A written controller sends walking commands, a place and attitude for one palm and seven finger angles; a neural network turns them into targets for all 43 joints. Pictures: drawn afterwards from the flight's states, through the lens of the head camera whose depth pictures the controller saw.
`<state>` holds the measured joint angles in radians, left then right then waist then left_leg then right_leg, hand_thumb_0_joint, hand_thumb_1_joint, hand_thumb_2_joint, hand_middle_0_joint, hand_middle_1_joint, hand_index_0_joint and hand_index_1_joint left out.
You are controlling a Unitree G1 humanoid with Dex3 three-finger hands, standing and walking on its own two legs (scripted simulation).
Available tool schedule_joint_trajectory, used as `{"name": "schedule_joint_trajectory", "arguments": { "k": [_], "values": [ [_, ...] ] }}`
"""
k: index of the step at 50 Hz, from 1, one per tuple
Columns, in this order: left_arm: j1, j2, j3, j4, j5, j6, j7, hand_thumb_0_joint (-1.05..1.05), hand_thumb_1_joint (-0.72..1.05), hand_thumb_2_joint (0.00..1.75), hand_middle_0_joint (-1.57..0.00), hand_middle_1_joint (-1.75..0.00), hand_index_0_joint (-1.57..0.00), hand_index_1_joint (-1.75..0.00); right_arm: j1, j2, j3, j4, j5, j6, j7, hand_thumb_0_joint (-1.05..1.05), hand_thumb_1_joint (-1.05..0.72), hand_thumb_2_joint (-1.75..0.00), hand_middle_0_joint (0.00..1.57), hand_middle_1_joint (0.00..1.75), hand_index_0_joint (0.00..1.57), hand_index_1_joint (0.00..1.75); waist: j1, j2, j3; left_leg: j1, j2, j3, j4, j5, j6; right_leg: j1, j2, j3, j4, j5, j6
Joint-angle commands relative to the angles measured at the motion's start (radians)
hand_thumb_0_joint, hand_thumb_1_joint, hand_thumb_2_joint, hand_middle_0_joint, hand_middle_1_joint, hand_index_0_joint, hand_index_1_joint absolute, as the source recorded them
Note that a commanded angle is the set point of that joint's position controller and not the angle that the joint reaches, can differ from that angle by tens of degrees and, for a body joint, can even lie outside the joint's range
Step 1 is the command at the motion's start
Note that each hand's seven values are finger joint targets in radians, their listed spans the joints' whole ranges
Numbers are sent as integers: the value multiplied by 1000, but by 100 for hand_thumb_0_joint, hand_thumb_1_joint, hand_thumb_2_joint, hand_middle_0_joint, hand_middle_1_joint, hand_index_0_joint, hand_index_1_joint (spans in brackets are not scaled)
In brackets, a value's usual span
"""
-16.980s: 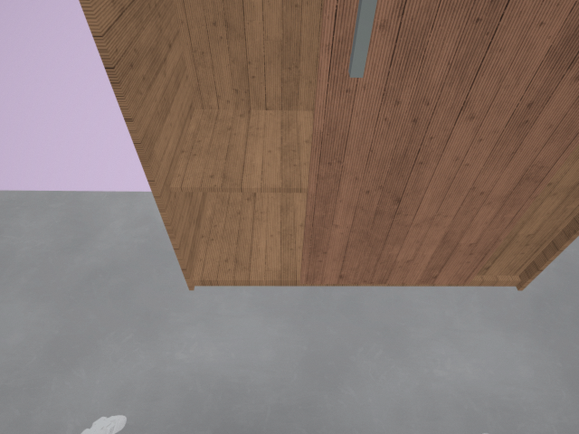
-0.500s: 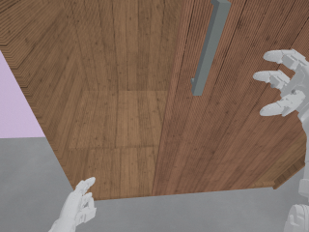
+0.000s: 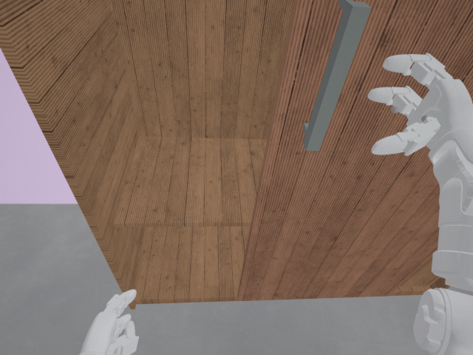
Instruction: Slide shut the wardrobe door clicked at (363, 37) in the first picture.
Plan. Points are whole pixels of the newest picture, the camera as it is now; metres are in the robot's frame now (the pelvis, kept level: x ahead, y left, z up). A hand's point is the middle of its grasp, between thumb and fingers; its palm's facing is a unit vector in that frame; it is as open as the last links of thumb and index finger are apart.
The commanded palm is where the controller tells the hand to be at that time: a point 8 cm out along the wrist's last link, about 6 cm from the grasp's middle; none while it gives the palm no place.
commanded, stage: move the hooked fingers beside the handle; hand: right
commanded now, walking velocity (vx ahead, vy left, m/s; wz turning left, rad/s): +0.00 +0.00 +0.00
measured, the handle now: (326, 81) +0.48 -0.11 +0.27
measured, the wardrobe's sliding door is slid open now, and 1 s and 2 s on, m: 0.42 0.42 0.42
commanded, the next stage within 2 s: none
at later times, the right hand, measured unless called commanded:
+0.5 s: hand (379, 107) +0.43 -0.19 +0.26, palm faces -0.01 +1.00 -0.05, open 14.0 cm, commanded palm +0.40 -0.23 +0.26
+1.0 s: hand (365, 101) +0.42 -0.16 +0.27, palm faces -0.06 +1.00 -0.02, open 14.0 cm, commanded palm +0.41 -0.22 +0.25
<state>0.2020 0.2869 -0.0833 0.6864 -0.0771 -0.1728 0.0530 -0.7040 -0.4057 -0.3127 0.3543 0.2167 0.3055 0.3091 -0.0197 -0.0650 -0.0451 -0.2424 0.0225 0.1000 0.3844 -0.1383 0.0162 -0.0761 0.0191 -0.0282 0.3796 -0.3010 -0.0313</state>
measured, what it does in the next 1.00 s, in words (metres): stands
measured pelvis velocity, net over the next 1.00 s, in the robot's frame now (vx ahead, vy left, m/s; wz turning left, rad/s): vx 0.00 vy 0.00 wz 0.02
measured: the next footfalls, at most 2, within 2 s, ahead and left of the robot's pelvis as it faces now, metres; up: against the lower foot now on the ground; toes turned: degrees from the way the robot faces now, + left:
none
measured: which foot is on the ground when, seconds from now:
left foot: down 0.00-1.00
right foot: down 0.00-1.00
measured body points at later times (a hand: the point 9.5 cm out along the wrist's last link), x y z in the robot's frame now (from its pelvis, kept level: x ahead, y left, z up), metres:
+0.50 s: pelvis +0.00 +0.00 +0.00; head -0.01 +0.02 +0.45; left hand +0.14 +0.25 -0.10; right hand +0.42 -0.24 +0.26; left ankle +0.04 +0.11 -0.74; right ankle -0.06 -0.09 -0.74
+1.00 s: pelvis +0.00 +0.00 +0.00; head -0.01 +0.02 +0.45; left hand +0.16 +0.23 -0.10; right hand +0.42 -0.21 +0.27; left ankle +0.04 +0.11 -0.74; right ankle -0.06 -0.09 -0.74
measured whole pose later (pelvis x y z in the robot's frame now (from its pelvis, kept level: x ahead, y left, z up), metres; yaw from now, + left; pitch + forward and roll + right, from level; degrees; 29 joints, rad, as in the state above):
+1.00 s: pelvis +0.00 +0.00 +0.00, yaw +1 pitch +1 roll +0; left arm 0.21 0.27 -0.08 0.70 -0.08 -0.15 0.06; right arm -0.81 -0.35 -0.28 0.53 0.18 0.27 0.23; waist 0.00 -0.06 -0.07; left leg -0.26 0.02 0.08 0.38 -0.13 0.01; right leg -0.09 0.02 -0.04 0.37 -0.30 -0.04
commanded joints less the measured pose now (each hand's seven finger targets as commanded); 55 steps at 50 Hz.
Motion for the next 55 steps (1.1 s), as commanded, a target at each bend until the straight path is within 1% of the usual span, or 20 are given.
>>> {"name": "schedule_joint_trajectory", "arguments": {
  "k": [1,4,10,12,16,18,20,21,23,25,27,31,35,38,43,45,50,51,52,55],
  "values": [
    [-113,124,48,-119,-6,-40,11,0,90,90,-20,-30,-20,-30,-464,-257,-67,-8,-2,-14,-28,0,50,-30,30,120,30,120,1,86,-191,192,3,-56,-4,222,34,-116,-13,60,-56,305,18],
    [-105,129,50,-120,-12,-25,14,0,90,90,-20,-30,-20,-30,-483,-241,-36,65,-26,19,-37,0,50,-30,30,120,30,120,14,76,-169,169,12,-63,-5,187,33,-140,-16,53,-60,265,11],
    [-109,110,53,-160,-4,-46,17,0,90,90,-20,-30,-20,-30,-736,-252,-19,-176,-9,-115,-31,0,50,-30,30,120,30,120,28,28,-430,259,5,-79,20,304,34,10,-14,65,-29,396,12],
    [-104,109,50,-150,0,-52,19,0,90,90,-20,-30,-20,-30,-716,-281,-59,-156,4,-142,-36,0,50,-30,30,120,30,120,20,50,-427,269,4,-83,14,302,31,4,-15,65,-30,385,11],
    [-78,124,52,-113,-2,-45,16,0,90,90,-20,-30,-20,-30,-603,-304,-87,39,-27,-91,-58,0,50,-30,30,120,30,120,2,46,-279,227,8,-74,-1,248,39,-94,-13,55,-57,325,16],
    [-71,126,49,-104,-7,-24,15,0,90,90,-20,-30,-20,-30,-546,-250,-40,148,-51,-43,-61,0,50,-30,30,120,30,120,16,54,-181,181,12,-67,-9,209,36,-144,-18,43,-73,282,16],
    [-62,130,54,-110,-12,-12,12,0,90,90,-20,-30,-20,-30,-519,-224,-13,189,-58,-22,-55,0,50,-30,30,120,30,120,22,74,-164,164,13,-68,-10,191,37,-161,-22,45,-75,261,14],
    [-59,136,62,-115,-13,-10,9,0,90,90,-20,-30,-20,-30,-520,-262,-46,169,-56,-28,-55,0,50,-30,30,120,30,120,14,104,-203,188,10,-67,-7,220,40,-149,-20,45,-66,288,10],
    [-79,124,62,-149,-10,-17,9,0,90,90,-20,-30,-20,-30,-595,-209,-1,22,-36,-66,-35,0,50,-30,30,120,30,120,22,76,-315,225,11,-75,9,271,39,-81,-20,48,-52,341,6],
    [-87,118,63,-165,-6,-31,10,0,90,90,-20,-30,-20,-30,-654,-234,-23,-101,-14,-117,-24,0,50,-30,30,120,30,120,19,49,-416,257,7,-82,18,319,38,-13,-19,52,-36,399,6],
    [-90,116,60,-162,-2,-42,11,0,90,90,-20,-30,-20,-30,-716,-252,-34,-186,0,-158,-31,0,50,-30,30,120,30,120,22,20,-431,256,3,-81,14,303,36,13,-20,63,-37,402,16],
    [-89,123,59,-132,0,-52,7,0,90,90,-20,-30,-20,-30,-654,-292,-73,-126,-13,-130,-68,0,50,-30,30,120,30,120,0,8,-343,233,1,-73,4,282,41,-29,-17,62,-48,397,29],
    [-72,121,52,-93,-9,-32,15,0,90,90,-20,-30,-20,-30,-590,-164,24,114,-45,-37,-89,0,50,-30,30,120,30,120,37,59,-136,127,3,-61,-23,144,36,-126,-24,57,-83,241,21],
    [-81,122,58,-117,-10,-21,13,0,90,90,-20,-30,-20,-30,-583,-178,12,76,-47,-28,-77,0,50,-30,30,120,30,120,25,68,-242,175,7,-69,-7,199,38,-93,-20,49,-67,287,13],
    [-98,105,57,-151,-1,-37,10,0,90,90,-20,-30,-20,-30,-672,-177,3,-117,-11,-120,-63,0,50,-30,30,120,30,120,18,47,-412,245,2,-78,20,312,38,9,-20,60,-35,419,21],
    [-94,105,55,-142,3,-41,13,0,90,90,-20,-30,-20,-30,-691,-215,-32,-122,-11,-132,-72,0,50,-30,30,120,30,120,16,72,-410,256,0,-76,21,322,35,3,-20,61,-38,423,24],
    [-83,110,47,-110,-3,-17,19,0,90,90,-20,-30,-20,-30,-614,-222,-27,81,-54,-64,-105,0,50,-30,30,120,30,120,24,81,-208,184,7,-73,-9,210,32,-119,-21,45,-72,278,12],
    [-77,119,52,-108,-7,-13,15,0,90,90,-20,-30,-20,-30,-625,-268,-46,98,-65,-51,-112,0,50,-30,30,120,30,120,16,70,-198,185,8,-74,-14,199,38,-137,-14,49,-71,270,14],
    [-78,112,49,-114,-6,-10,18,0,90,90,-20,-30,-20,-30,-621,-224,-17,103,-69,-49,-107,0,50,-30,30,120,30,120,25,65,-211,187,9,-76,-12,196,35,-123,-18,43,-74,267,10],
    [-72,111,54,-133,-5,-12,21,0,90,90,-20,-30,-20,-30,-655,-236,-20,57,-58,-74,-82,0,50,-30,30,120,30,120,26,64,-311,235,9,-82,0,255,37,-86,-16,44,-58,311,5]
  ]
}}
